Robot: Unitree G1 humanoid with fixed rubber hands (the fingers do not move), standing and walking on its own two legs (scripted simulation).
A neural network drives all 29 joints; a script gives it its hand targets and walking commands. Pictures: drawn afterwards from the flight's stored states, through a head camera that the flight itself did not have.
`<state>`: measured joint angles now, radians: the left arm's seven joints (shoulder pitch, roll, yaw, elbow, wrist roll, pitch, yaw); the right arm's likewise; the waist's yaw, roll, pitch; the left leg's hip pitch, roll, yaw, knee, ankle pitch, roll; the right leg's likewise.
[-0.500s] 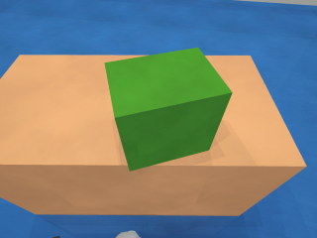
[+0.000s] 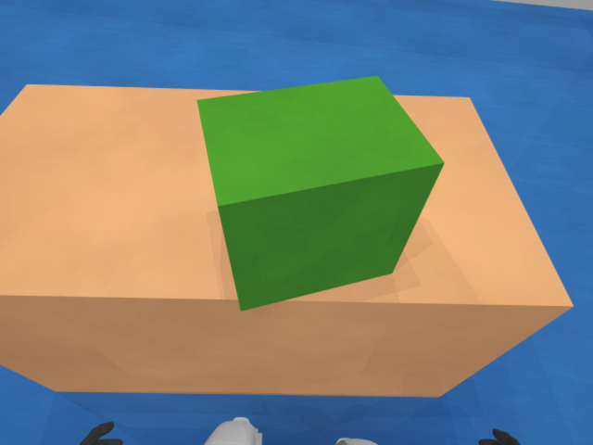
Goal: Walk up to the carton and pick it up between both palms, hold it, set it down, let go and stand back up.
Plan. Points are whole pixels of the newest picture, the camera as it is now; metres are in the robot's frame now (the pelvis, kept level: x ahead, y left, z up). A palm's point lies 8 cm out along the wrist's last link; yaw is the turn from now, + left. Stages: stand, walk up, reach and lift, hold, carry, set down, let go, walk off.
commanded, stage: reach and lift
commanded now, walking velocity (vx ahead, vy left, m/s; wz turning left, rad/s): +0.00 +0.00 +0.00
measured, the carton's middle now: (306, 197) +0.45 +0.01 +0.05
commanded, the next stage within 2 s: none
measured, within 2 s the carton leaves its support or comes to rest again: neither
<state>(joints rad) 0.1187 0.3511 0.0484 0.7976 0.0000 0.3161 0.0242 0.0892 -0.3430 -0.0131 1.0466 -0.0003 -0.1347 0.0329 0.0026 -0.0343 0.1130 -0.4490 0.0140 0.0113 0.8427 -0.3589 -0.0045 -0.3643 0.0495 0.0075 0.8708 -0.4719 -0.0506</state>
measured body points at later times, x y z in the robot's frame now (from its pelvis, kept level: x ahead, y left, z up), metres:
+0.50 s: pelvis +0.00 +0.00 +0.02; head +0.04 +0.00 +0.46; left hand +0.18 +0.26 -0.07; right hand +0.16 -0.27 -0.09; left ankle +0.05 +0.13 -0.70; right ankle +0.00 -0.09 -0.70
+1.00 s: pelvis -0.02 -0.03 +0.02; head -0.02 +0.00 +0.47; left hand +0.18 +0.22 -0.04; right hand +0.14 -0.29 -0.02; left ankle +0.05 +0.13 -0.70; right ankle +0.00 -0.09 -0.70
